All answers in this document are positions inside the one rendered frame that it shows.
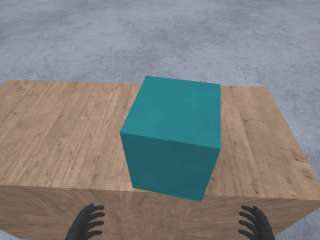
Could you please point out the carton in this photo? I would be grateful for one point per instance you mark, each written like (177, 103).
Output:
(171, 136)

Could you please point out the right robot hand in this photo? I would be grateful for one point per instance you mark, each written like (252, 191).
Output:
(261, 228)

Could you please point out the left robot hand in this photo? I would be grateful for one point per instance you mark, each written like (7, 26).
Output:
(81, 226)

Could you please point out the pedestal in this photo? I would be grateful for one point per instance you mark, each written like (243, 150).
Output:
(61, 150)

